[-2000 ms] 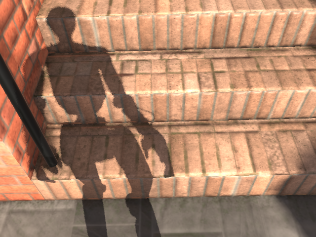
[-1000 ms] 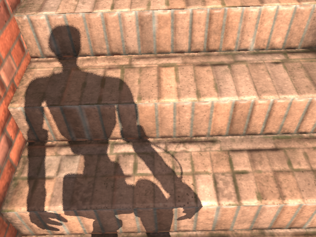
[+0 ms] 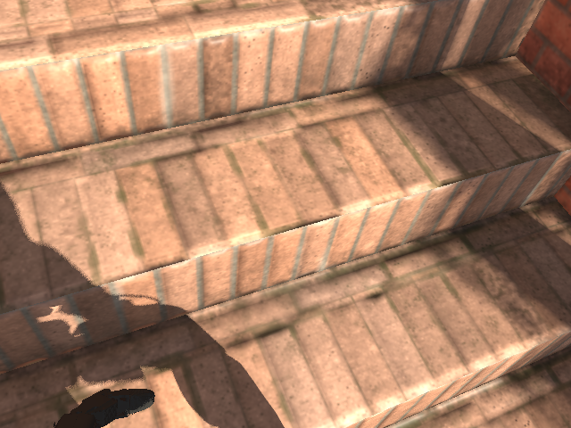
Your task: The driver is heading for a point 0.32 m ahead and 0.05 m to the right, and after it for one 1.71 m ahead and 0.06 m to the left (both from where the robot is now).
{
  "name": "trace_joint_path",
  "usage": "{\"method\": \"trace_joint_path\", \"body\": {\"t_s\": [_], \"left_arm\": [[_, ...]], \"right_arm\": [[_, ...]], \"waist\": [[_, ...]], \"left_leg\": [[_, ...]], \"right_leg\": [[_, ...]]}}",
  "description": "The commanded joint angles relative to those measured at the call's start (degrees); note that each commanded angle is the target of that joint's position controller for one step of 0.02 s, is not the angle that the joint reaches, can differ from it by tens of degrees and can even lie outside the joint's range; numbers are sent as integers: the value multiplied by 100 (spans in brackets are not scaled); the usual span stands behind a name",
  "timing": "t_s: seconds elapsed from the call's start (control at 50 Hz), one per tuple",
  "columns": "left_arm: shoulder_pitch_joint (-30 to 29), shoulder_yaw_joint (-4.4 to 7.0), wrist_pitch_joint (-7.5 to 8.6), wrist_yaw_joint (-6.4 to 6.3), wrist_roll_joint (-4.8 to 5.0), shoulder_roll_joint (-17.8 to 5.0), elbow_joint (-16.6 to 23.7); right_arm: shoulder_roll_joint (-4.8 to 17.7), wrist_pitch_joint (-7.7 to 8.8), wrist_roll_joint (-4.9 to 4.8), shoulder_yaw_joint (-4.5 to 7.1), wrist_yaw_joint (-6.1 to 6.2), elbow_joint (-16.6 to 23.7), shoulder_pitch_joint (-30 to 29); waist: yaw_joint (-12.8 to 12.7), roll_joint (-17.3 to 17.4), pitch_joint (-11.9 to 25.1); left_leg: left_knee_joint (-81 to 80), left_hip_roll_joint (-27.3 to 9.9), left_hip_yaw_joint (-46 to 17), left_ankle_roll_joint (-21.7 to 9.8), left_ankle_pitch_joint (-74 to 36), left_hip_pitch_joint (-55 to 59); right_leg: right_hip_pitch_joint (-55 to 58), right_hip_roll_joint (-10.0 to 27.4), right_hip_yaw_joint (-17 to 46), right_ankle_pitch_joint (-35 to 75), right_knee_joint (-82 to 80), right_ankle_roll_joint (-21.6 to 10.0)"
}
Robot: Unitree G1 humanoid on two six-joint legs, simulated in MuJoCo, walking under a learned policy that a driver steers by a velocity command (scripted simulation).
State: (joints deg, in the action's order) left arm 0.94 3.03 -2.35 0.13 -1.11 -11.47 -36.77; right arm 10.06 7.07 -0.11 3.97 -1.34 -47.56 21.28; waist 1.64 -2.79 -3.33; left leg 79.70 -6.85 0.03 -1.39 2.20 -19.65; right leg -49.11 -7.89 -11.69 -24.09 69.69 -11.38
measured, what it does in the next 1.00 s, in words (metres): climbs: left foot 0.19 m higher, then right foot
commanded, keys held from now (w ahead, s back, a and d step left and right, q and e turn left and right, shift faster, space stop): w+e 0.16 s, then e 0.28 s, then q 0.56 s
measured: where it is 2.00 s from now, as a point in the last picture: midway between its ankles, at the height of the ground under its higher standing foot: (280, 400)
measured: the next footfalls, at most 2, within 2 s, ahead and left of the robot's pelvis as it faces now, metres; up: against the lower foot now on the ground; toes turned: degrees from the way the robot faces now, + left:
left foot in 0.44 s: +0.42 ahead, +0.09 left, +0.19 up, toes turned -13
right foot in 0.90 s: +0.44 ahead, -0.13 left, +0.19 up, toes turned -9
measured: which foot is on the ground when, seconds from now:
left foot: up 0.00-0.42, down 0.44-0.92, up 0.94-1.00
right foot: down 0.00-0.44, up 0.46-0.88, down 0.90-1.00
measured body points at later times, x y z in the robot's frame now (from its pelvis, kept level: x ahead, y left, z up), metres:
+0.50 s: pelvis +0.26 +0.03 +0.20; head +0.29 +0.01 +0.65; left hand +0.34 +0.29 +0.08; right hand +0.45 -0.19 +0.12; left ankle +0.38 +0.10 -0.43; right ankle +0.13 -0.03 -0.45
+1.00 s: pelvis +0.35 -0.03 +0.29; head +0.35 -0.04 +0.74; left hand +0.52 +0.16 +0.19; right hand +0.41 -0.29 +0.16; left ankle +0.35 +0.09 -0.37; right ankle +0.40 -0.12 -0.43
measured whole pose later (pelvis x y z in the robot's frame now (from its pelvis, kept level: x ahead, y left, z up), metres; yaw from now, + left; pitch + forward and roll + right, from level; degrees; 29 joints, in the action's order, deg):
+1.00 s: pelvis +0.35 -0.03 +0.29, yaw -7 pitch +1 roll +0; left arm 14.4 -0.6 0.5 -3.1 -1.1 -6.2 -36.2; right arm 10.9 -0.6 0.7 4.9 3.7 -42.9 15.3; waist 1.2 1.3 0.6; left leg 63.3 3.6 -3.8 1.2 28.1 -29.0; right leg -25.6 -0.5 -3.9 -14.7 39.7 -3.1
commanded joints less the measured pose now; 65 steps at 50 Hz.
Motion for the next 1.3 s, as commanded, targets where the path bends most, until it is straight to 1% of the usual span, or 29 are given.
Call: {"method": "trace_joint_path", "body": {"t_s": [0.02,0.04,0.06,0.12,0.2,0.22,0.28,0.3,0.36,0.4,0.42,0.44,0.46,0.48,0.52,0.58,0.66,0.76,0.82,0.86,0.88,0.9,0.92,0.94,0.96,1.0,1.06,1.22,1.3], "left_arm": [[759,427,379,-77,-57,-719,-254],[956,296,479,-78,-98,-385,-679],[1006,232,550,-12,-184,-270,-767],[1558,152,691,71,-62,-307,-1174],[2536,46,923,118,-170,-447,-1458],[2649,34,929,126,-149,-465,-1456],[2927,67,769,-127,47,-619,-1455],[3028,110,694,-283,31,-710,-1479],[2583,281,515,-465,-38,-882,-1170],[1568,482,638,-406,162,-1149,-556],[1370,550,757,-282,235,-1283,-443],[1254,599,935,-135,188,-1234,-250],[1543,448,832,43,182,-451,96],[1940,410,716,157,-191,-489,-80],[2197,200,346,80,-273,104,-177],[2077,-38,106,-115,-213,246,-261],[1650,-109,113,-170,-198,117,-124],[611,-189,115,-161,-267,59,592],[689,-268,118,-85,-76,110,678],[737,-305,96,-91,265,143,605],[1051,-274,105,-158,367,185,474],[1411,-219,218,-245,238,79,354],[1506,-209,355,-314,105,13,392],[1686,-124,379,-353,-45,-315,489],[1261,-139,434,-398,-15,-239,614],[953,-189,538,-395,-75,-48,725],[1225,-174,605,-484,-79,-132,612],[1517,103,383,-400,-224,-696,662],[1233,180,299,-332,-7,-825,559]], "right_arm": [[-192,152,251,-66,75,1707,-996],[-459,51,339,-241,170,1811,-1177],[-680,-79,383,-389,281,1860,-936],[-493,-313,378,-512,410,1937,-1260],[-920,-349,268,-765,541,2438,-2614],[-1050,-358,403,-838,564,2559,-2920],[-696,-485,317,-814,505,2829,-3527],[-853,-501,293,-837,499,3040,-3980],[-931,-602,130,-803,455,2486,-2737],[-259,-614,-45,-527,550,2027,-1810],[102,-595,-16,-381,590,1784,-1428],[443,-620,79,-207,607,1464,-926],[852,-665,230,-79,590,1313,-929],[481,-732,179,-109,566,1330,-1202],[-242,-570,188,-197,563,787,-1747],[-289,-294,138,-223,521,246,-1312],[103,-82,128,-145,396,124,-1094],[680,-240,142,88,689,277,-746],[799,-548,193,201,738,549,-595],[864,-738,307,286,797,718,-484],[968,-837,292,332,766,720,-442],[735,-751,265,243,630,798,-538],[212,-673,198,125,499,791,-628],[221,-698,-60,122,453,1103,-826],[453,-655,11,176,463,970,-323],[514,-757,87,205,477,784,-258],[446,-882,186,171,402,881,-481],[482,-900,106,74,176,1276,-1126],[471,-832,137,18,123,1311,-856]], "waist": [[-152,1063,1312],[28,1067,510],[272,816,397],[270,705,238],[-221,106,143],[-270,77,148],[-650,5,121],[-698,-14,328],[-145,-729,1792],[398,-1015,2425],[611,-846,2470],[815,-136,2570],[353,2202,2678],[243,1634,3005],[-548,286,807],[-605,-85,-29],[-782,492,377],[-503,847,1010],[-279,923,1152],[50,1039,910],[-37,1163,659],[-175,1253,845],[-342,541,792],[-441,-1247,914],[-58,-1111,964],[123,142,750],[-5,-69,568],[-349,-940,563],[-83,-667,683]], "left_leg": [[4142,610,-674,-170,-100,-3047],[4300,573,-595,-241,211,-3638],[4612,552,-621,-289,351,-3887],[4229,395,-382,-194,796,-4622],[6108,531,29,-366,1814,-6687],[6182,513,151,-416,1860,-6851],[3482,672,917,-144,2053,-5569],[2826,625,823,-116,2136,-5245],[953,876,798,-448,2075,-2912],[-949,1066,505,-458,1652,-580],[-2228,1174,356,-376,1571,21],[-3107,803,-564,-699,1047,1049],[-4363,-1463,-3512,-2054,-2781,1661],[-4923,-1386,-4552,-2307,-1874,1056],[-4659,-817,-3193,-1710,1944,-712],[-4725,-275,-1936,-1264,2045,-1671],[-4579,-54,-1505,-1431,-13,-1102],[-4464,-32,-2148,-1374,719,-204],[-4832,101,-2379,-1357,2040,178],[-5465,219,-2128,-1008,2815,-155],[-5263,230,-2083,-908,3114,-391],[-4995,105,-2058,-686,2314,-1041],[-4127,672,-1423,-357,2319,-1574],[-2655,1263,-388,13,2980,-2089],[-1241,950,-392,286,2980,-1720],[74,811,-472,454,2614,-1537],[364,831,-348,511,2163,-1778],[-2740,699,191,267,2790,-570],[-4453,772,534,-18,1933,369]], "right_leg": [[2829,1598,5533,-1375,-4846,-330],[2407,1237,4722,-507,-4601,-319],[2295,1123,4005,659,-4411,-175],[2485,958,2900,2261,-4273,87],[3270,1287,3581,2041,-4762,183],[3327,1182,3669,2291,-4845,346],[3123,938,3424,4519,-5656,293],[3566,1272,3665,5596,-5899,165],[4674,1328,2411,9751,-5091,408],[4316,1378,2685,10899,-4573,464],[4473,1290,2697,10915,-3834,487],[3828,954,2647,8446,-2369,720],[1878,-326,2052,499,1036,1284],[1635,-259,2425,423,2915,1218],[660,132,2284,835,3261,988],[447,146,2095,1164,3282,961],[-113,432,1493,1199,3211,1045],[-316,889,1652,1929,1588,1388],[374,790,1093,651,-342,1533],[1756,430,438,-955,-2544,1428],[2474,366,280,-59,-3474,1325],[3695,540,732,574,-3650,1131],[4059,1310,1890,576,-4367,1053],[3909,2662,4089,337,-5536,660],[3657,3067,4759,1491,-5592,279],[3233,2595,3387,1564,-5079,12],[3496,2027,2180,1829,-4846,98],[3605,2270,1321,1606,-4888,-163],[3252,2340,1047,1603,-4274,54]]}}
